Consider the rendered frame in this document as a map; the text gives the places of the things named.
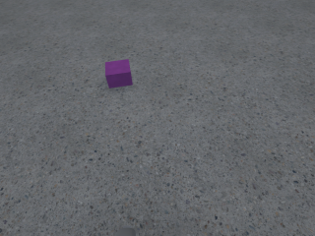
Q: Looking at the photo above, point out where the carton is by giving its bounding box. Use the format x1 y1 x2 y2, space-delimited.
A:
105 59 133 89

